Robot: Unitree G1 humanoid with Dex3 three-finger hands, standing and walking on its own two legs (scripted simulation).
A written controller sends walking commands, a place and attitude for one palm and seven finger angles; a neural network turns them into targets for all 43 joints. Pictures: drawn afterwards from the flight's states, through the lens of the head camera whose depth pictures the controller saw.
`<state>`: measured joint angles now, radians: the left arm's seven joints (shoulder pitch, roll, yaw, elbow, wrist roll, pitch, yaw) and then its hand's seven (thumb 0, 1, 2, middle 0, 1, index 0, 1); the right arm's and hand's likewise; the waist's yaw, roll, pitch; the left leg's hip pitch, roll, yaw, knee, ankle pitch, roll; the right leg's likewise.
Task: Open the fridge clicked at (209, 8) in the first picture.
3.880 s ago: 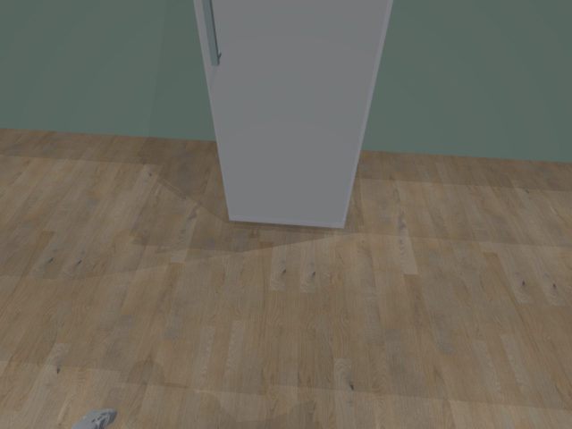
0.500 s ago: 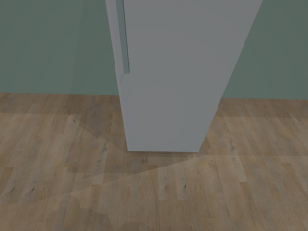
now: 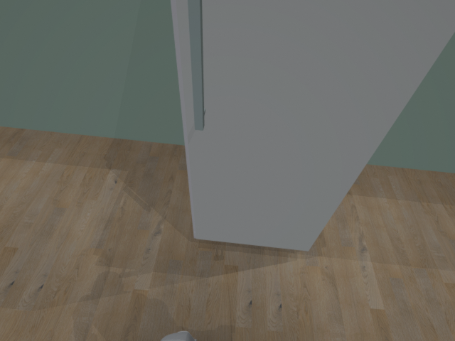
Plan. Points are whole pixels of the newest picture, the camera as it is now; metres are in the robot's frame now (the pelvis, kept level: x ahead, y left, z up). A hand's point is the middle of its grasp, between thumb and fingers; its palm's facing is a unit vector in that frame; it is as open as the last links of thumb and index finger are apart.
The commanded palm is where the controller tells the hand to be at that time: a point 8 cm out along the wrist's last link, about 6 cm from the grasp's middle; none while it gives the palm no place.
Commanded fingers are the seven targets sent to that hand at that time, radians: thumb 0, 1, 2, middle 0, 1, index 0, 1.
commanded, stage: take the last steps up to it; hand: left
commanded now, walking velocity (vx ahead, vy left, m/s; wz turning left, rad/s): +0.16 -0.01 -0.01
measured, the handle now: (198, 36) +0.57 +0.11 +0.24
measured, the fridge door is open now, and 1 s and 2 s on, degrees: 0 0 0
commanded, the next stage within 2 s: come to a stop and stand still in 0.02 s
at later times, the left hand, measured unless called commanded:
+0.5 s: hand out of the picture +0.12 +0.16 -0.16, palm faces +0.01 -0.97 -0.24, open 7.3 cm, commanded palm none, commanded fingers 0.00 0.90 0.90 -0.20 -0.30 -0.20 -0.30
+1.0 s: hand out of the picture +0.04 +0.22 -0.16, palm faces +0.07 -0.98 -0.21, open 7.3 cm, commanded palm none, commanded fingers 0.00 0.90 0.90 -0.20 -0.30 -0.20 -0.30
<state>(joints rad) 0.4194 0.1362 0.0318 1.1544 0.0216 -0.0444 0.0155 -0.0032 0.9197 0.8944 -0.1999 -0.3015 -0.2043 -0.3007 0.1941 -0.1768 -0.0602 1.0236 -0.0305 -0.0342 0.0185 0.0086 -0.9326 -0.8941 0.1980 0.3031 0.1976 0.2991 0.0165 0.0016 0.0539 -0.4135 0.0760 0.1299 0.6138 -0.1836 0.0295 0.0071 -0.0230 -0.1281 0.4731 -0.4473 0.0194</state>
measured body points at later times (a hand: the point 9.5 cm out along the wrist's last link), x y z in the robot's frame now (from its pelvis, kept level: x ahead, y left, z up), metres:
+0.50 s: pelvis +0.08 -0.02 +0.01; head +0.10 -0.04 +0.46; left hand +0.12 +0.21 -0.14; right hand +0.10 -0.25 -0.16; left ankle +0.07 +0.09 -0.70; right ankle +0.12 -0.13 -0.72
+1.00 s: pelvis +0.02 +0.03 +0.02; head +0.02 +0.04 +0.47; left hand +0.03 +0.27 -0.14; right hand +0.05 -0.20 -0.13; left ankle +0.01 +0.13 -0.72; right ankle +0.00 -0.10 -0.70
